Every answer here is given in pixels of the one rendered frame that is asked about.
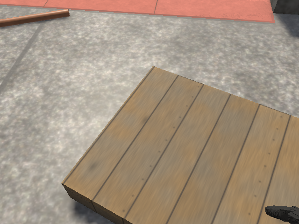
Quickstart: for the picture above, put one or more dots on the robot right hand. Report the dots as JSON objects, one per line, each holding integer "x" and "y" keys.
{"x": 283, "y": 213}

